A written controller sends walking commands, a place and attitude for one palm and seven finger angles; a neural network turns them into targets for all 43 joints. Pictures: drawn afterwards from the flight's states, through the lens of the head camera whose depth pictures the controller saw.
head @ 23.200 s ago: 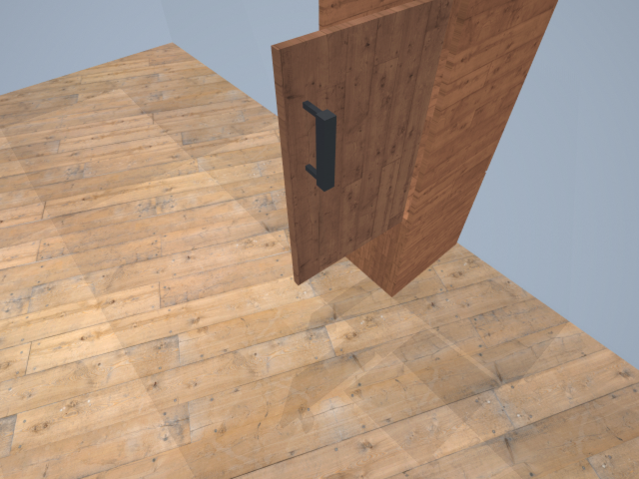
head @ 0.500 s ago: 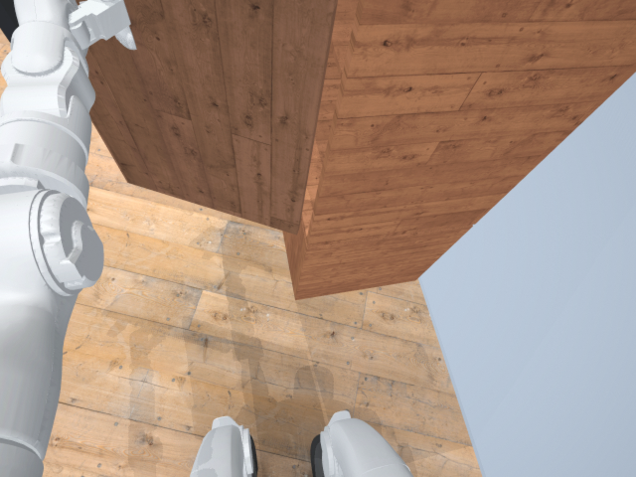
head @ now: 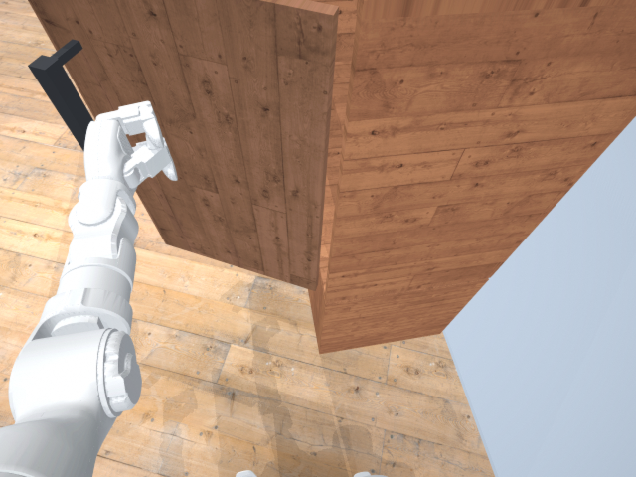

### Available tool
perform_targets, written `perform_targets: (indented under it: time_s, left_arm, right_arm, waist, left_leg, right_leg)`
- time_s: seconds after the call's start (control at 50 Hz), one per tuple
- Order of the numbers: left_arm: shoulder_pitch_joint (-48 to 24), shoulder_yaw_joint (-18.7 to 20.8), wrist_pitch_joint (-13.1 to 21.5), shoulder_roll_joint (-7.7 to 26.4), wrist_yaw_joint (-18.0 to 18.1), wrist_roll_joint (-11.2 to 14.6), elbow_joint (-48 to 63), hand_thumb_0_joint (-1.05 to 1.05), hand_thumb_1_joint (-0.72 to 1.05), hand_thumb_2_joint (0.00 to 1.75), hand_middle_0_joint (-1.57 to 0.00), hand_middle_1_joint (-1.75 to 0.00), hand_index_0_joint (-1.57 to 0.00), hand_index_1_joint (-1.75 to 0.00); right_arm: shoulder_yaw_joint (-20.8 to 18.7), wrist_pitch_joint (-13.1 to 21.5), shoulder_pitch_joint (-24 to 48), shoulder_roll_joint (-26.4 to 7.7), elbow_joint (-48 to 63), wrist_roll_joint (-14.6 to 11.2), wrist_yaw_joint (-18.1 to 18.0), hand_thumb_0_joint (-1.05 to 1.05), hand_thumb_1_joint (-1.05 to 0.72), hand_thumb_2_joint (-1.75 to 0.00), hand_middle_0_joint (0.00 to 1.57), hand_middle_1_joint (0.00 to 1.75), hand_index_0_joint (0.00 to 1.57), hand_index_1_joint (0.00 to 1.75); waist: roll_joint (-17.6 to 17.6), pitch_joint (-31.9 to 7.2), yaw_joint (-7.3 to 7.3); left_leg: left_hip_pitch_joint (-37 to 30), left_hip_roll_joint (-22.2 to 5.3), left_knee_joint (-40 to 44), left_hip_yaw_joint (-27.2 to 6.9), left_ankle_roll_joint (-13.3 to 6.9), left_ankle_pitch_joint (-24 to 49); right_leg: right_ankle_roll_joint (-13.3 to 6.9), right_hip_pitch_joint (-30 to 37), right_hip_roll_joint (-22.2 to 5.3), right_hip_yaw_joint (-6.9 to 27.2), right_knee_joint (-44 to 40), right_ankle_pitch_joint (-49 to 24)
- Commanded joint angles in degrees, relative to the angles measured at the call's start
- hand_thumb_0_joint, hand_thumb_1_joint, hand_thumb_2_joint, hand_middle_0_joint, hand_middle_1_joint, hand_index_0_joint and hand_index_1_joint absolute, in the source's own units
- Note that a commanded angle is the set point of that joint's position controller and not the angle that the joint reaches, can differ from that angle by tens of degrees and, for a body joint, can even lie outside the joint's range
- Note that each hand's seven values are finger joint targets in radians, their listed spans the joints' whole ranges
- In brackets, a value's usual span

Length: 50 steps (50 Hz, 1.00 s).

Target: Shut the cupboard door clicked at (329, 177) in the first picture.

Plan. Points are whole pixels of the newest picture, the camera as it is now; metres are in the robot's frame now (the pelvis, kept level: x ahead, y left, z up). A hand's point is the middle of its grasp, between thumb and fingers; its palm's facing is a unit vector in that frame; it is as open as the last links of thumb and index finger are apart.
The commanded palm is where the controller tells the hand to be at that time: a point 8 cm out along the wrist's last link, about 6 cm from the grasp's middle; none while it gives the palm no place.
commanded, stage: pull the fist back off the door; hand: left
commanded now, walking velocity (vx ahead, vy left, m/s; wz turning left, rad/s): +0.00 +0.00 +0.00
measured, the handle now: (85, 103) +0.60 +0.26 +0.11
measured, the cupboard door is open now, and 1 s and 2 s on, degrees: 62 62 62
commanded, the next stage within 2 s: draw the hand back to the body in 0.14 s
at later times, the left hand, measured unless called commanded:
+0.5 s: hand (141, 191) +0.42 +0.16 +0.14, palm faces +0.02 -1.00 -0.02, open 3.1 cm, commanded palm +0.37 +0.21 +0.14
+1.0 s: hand (31, 313) +0.28 +0.22 +0.16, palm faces +0.27 -0.94 -0.22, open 3.2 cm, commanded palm +0.23 +0.26 +0.18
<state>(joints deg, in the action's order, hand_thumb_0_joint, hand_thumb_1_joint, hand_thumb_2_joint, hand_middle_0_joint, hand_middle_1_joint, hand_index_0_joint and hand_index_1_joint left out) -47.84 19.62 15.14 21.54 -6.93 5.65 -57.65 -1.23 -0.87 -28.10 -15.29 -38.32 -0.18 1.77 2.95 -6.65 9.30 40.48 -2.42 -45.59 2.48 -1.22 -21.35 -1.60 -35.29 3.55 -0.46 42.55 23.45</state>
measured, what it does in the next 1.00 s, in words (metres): stands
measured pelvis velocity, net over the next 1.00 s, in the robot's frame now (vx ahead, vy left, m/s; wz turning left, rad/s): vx -0.02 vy -0.01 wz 0.04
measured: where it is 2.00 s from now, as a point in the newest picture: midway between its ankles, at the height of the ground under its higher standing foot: outside the picture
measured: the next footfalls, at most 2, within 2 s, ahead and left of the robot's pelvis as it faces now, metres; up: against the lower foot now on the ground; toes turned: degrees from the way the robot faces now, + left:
none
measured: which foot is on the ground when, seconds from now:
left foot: down 0.00-1.00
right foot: down 0.00-1.00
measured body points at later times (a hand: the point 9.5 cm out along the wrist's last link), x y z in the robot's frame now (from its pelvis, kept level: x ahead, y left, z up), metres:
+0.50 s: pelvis -0.01 -0.01 +0.01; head +0.02 -0.03 +0.46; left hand +0.41 +0.21 +0.14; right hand +0.07 -0.27 -0.11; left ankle +0.00 +0.10 -0.71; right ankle -0.04 -0.11 -0.71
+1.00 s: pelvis -0.02 -0.01 +0.03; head -0.03 -0.03 +0.48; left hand +0.25 +0.26 +0.17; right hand +0.19 -0.23 -0.05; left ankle +0.00 +0.10 -0.71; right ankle -0.04 -0.11 -0.71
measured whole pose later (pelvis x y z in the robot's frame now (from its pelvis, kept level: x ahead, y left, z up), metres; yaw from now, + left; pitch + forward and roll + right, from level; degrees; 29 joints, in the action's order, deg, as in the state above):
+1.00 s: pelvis -0.02 -0.01 +0.03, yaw +2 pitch -1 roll +0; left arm -1.6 9.7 4.0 16.9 1.7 6.2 -5.7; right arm 2.0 1.1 -8.7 -13.7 -34.6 -3.1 -5.1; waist 3.1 -1.4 -1.3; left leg 13.4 0.3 -27.3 1.8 -1.0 -12.7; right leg -1.7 -9.2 1.3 -1.1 27.4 17.1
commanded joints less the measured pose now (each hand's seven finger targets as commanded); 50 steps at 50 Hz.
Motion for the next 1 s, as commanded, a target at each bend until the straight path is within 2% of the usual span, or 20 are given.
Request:
perform_targets:
  time_s: [0.0, 0.06, 0.14, 0.18, 0.24, 0.28, 0.32, 0.36, 0.42, 0.46, 0.58, 0.62, 0.66, 0.7, 0.74, 0.76, 0.78, 0.84, 0.9, 0.98]
  left_arm:
    - [-20.2, -0.3, 3.0, 10.6, -0.2, 2.5, 18.1, 0.00, 0.90, 0.90, -1.30, -1.50, -1.30, -1.50]
    - [-19.8, -5.8, 2.6, 4.5, -0.4, 3.3, 19.7, 0.00, 0.90, 0.90, -1.30, -1.50, -1.30, -1.50]
    - [-28.8, -7.7, 3.1, 3.2, 0.4, 3.3, 16.1, 0.00, 0.90, 0.90, -1.30, -1.50, -1.30, -1.50]
    - [-32.3, -7.5, 4.0, 4.8, 0.9, 2.8, 14.7, 0.00, 0.90, 0.90, -1.30, -1.50, -1.30, -1.50]
    - [-34.0, -7.7, 5.0, 4.6, 0.9, 2.4, 9.9, 0.00, 0.90, 0.90, -1.30, -1.50, -1.30, -1.50]
    - [-25.6, -1.7, 5.2, 10.6, 0.5, 2.6, 8.3, 0.00, 0.90, 0.90, -1.30, -1.50, -1.30, -1.50]
    - [-20.7, -2.6, 5.3, 9.4, -1.1, 3.0, 11.2, 0.00, 0.90, 0.90, -1.30, -1.50, -1.30, -1.50]
    - [-14.7, -1.3, 4.2, 10.9, -2.2, 3.3, 13.5, 0.00, 0.90, 0.90, -1.30, -1.50, -1.30, -1.50]
    - [-7.4, -0.6, 1.7, 11.1, -4.0, 5.8, 19.9, 0.00, 0.90, 0.90, -1.30, -1.50, -1.30, -1.50]
    - [-4.9, -1.1, 0.7, 10.3, -4.9, 7.2, 27.1, 0.00, 0.90, 0.90, -1.30, -1.50, -1.30, -1.50]
    - [-0.2, -3.8, -1.0, 8.6, -6.0, 9.4, 40.6, 0.00, 0.90, 0.90, -1.30, -1.50, -1.30, -1.50]
    - [3.4, -2.3, -2.0, 9.7, -6.4, 10.0, 42.1, 0.00, 0.90, 0.90, -1.30, -1.50, -1.30, -1.50]
    - [6.3, -3.6, -3.3, 8.1, -7.0, 10.4, 45.2, 0.00, 0.90, 0.90, -1.27, -1.47, -1.27, -1.47]
    - [11.6, -1.6, -5.0, 9.5, -7.3, 11.0, 46.4, 0.00, 0.90, 0.90, -1.22, -1.41, -1.22, -1.41]
    - [13.1, -0.5, -6.8, 10.4, -7.8, 11.5, 48.9, 0.00, 0.90, 0.90, -1.16, -1.35, -1.16, -1.35]
    - [14.9, -3.8, -5.4, 10.4, -1.0, 4.5, 54.2, 0.00, 0.90, 0.90, -1.13, -1.32, -1.13, -1.32]
    - [19.7, -4.2, -5.8, 8.3, 2.5, 3.8, 54.2, 0.00, 0.90, 0.90, -1.11, -1.29, -1.11, -1.29]
    - [26.1, -5.0, -6.9, 6.9, 7.6, 1.5, 59.4, 0.00, 0.90, 0.90, -1.02, -1.20, -1.02, -1.20]
    - [28.8, -4.5, -7.3, 7.5, 9.9, 0.7, 63.7, 0.00, 0.90, 0.90, -0.94, -1.11, -0.94, -1.11]
    - [32.1, -4.3, -7.6, 7.6, 11.4, -0.3, 70.7, 0.00, 0.90, 0.90, -0.83, -0.99, -0.83, -0.99]
  right_arm:
    - [-2.9, 2.0, -3.7, -8.5, 4.5, -1.1, -0.9, 0.00, -0.90, -0.90, 0.20, 0.30, 0.20, 0.30]
    - [-2.6, 2.2, -0.7, -7.7, 4.9, -1.4, -1.2, 0.00, -0.90, -0.90, 0.20, 0.30, 0.20, 0.30]
    - [-2.2, 2.5, 1.5, -7.7, 3.5, -1.7, -2.2, 0.00, -0.90, -0.90, 0.20, 0.30, 0.20, 0.30]
    - [-1.8, 2.7, 2.1, -7.9, 2.9, -1.5, -2.6, 0.00, -0.90, -0.90, 0.20, 0.30, 0.20, 0.30]
    - [-1.2, 3.4, 3.3, -7.8, 2.7, -1.6, -2.6, 0.00, -0.90, -0.90, 0.20, 0.30, 0.20, 0.30]
    - [-1.4, 3.1, 3.4, -8.6, 3.6, -1.4, -2.6, 0.00, -0.90, -0.90, 0.20, 0.30, 0.20, 0.30]
    - [-0.9, 3.0, 5.5, -7.8, 6.1, -1.8, -2.4, 0.00, -0.90, -0.90, 0.20, 0.30, 0.20, 0.30]
    - [-0.9, 2.5, 6.4, -7.7, 7.7, -2.3, -2.5, 0.00, -0.90, -0.90, 0.20, 0.30, 0.20, 0.30]
    - [-0.7, 2.0, 8.0, -7.7, 10.0, -3.0, -2.9, 0.00, -0.90, -0.90, 0.20, 0.30, 0.20, 0.30]
    - [-0.7, 2.3, 9.6, -7.3, 11.1, -3.5, -3.4, 0.00, -0.90, -0.90, 0.20, 0.30, 0.20, 0.30]
    - [-0.4, 4.2, 12.5, -6.7, 10.2, -4.0, -5.3, 0.00, -0.90, -0.90, 0.20, 0.30, 0.20, 0.30]
    - [-0.4, 5.0, 13.8, -6.7, 9.7, -4.1, -5.7, 0.00, -0.90, -0.90, 0.20, 0.30, 0.20, 0.30]
    - [0.0, 6.0, 15.2, -6.3, 9.9, -4.2, -5.9, 0.00, -0.90, -0.90, 0.20, 0.30, 0.20, 0.30]
    - [0.1, 6.7, 16.4, -6.6, 10.4, -4.3, -6.1, 0.00, -0.90, -0.90, 0.20, 0.30, 0.20, 0.30]
    - [0.5, 7.3, 17.8, -6.6, 11.0, -4.5, -6.2, 0.00, -0.90, -0.90, 0.20, 0.30, 0.20, 0.30]
    - [0.8, 6.7, 20.6, -4.8, 11.5, -3.7, -6.8, 0.00, -0.90, -0.90, 0.20, 0.30, 0.20, 0.30]
    - [0.8, 6.2, 20.8, -4.8, 11.3, -3.4, -7.1, 0.00, -0.90, -0.90, 0.20, 0.30, 0.20, 0.30]
    - [1.2, 5.0, 22.5, -4.6, 11.4, -3.4, -7.3, 0.00, -0.90, -0.90, 0.20, 0.30, 0.20, 0.30]
    - [1.4, 4.6, 23.8, -4.5, 11.5, -3.0, -7.4, 0.00, -0.90, -0.90, 0.20, 0.30, 0.20, 0.30]
    - [1.7, 4.7, 24.4, -4.2, 11.2, -2.2, -7.3, 0.00, -0.90, -0.90, 0.20, 0.30, 0.20, 0.30]
  waist:
    - [2.6, -23.4, -2.34]
    - [0.0, -19.7, -1.27]
    - [-1.5, -16.2, 0.60]
    - [0.6, -16.6, 0.80]
    - [-0.8, -17.7, 0.75]
    - [-2.0, -21.6, -2.62]
    - [-0.4, -23.0, -4.68]
    - [-1.7, -22.0, -6.00]
    - [-5.7, -18.9, -7.07]
    - [-4.8, -17.6, -7.51]
    - [-1.5, -13.5, -6.67]
    - [-1.6, -13.1, -7.54]
    - [0.2, -12.3, -7.96]
    - [-3.1, -11.5, -8.88]
    - [-2.3, -10.0, -9.50]
    - [-1.9, -5.5, -9.62]
    - [-4.9, -4.2, -9.31]
    - [-1.9, -3.9, -9.68]
    - [-3.5, -2.9, -9.77]
    - [1.3, -3.5, -10.26]
  left_leg:
    - [-25.8, 1.7, 2.0, -2.4, -1.1, 32.0]
    - [-25.8, 1.8, 2.8, -2.3, -1.1, 30.1]
    - [-25.0, 2.3, 3.3, -3.0, -1.0, 21.4]
    - [-25.0, 2.6, 3.0, -3.1, -1.0, 19.0]
    - [-23.7, 2.6, 3.0, -4.0, -0.8, 17.4]
    - [-22.7, 2.9, 3.1, -3.6, -0.9, 18.2]
    - [-22.2, 3.1, 3.7, -2.7, -0.9, 20.1]
    - [-20.9, 3.1, 4.4, -1.9, -1.1, 20.0]
    - [-18.7, 3.1, 6.7, -1.1, -1.6, 17.6]
    - [-19.8, 3.3, 7.9, -0.7, -1.8, 16.6]
    - [-25.1, 3.0, 10.6, -1.2, -2.2, 13.1]
    - [-25.9, 3.0, 11.7, -1.6, -2.0, 12.8]
    - [-27.5, 3.1, 12.7, -1.8, -1.9, 13.2]
    - [-27.5, 3.0, 13.4, -2.0, -2.0, 12.9]
    - [-27.4, 3.2, 14.5, -2.2, -1.7, 12.2]
    - [-28.7, 3.3, 16.0, -1.8, -1.5, 11.8]
    - [-28.3, 2.9, 16.6, -1.7, -1.5, 10.7]
    - [-32.2, 2.5, 19.6, -1.9, -1.1, 11.6]
    - [-34.5, 2.2, 21.7, -1.7, -1.3, 12.6]
    - [-38.1, 2.1, 23.4, -1.9, -0.8, 16.4]
  right_leg:
    - [1.1, 8.4, 0.2, -0.9, -3.9, -35.5]
    - [1.3, 8.1, -0.1, -1.2, -4.5, -35.0]
    - [1.4, 4.3, -0.6, -0.7, -5.3, -28.1]
    - [1.2, 3.7, -1.1, -0.2, -5.2, -25.5]
    - [1.1, 2.6, -1.4, -0.2, -4.3, -23.2]
    - [0.8, 7.7, -1.5, 0.1, -3.8, -24.6]
    - [0.7, 11.2, -1.7, 0.4, -3.3, -28.1]
    - [0.9, 13.8, -1.8, 0.6, -4.0, -29.9]
    - [1.5, 18.1, -2.0, 1.0, -6.1, -31.2]
    - [1.8, 19.1, -2.1, 1.3, -7.5, -31.1]
    - [1.9, 17.2, -2.1, 1.2, -11.5, -22.8]
    - [1.7, 17.9, -2.2, 1.2, -12.1, -21.9]
    - [1.4, 17.8, -2.1, 0.7, -12.5, -21.2]
    - [1.8, 18.5, -2.4, 0.6, -13.1, -20.9]
    - [1.5, 18.9, -2.6, 0.4, -13.6, -19.5]
    - [1.6, 17.6, -4.2, 2.3, -17.2, -18.0]
    - [2.1, 18.2, -4.6, 2.3, -18.2, -16.3]
    - [1.3, 20.3, -3.7, 0.7, -19.5, -14.8]
    - [1.3, 22.2, -3.5, 0.6, -21.4, -15.4]
    - [0.5, 25.8, -3.3, 0.1, -22.1, -18.3]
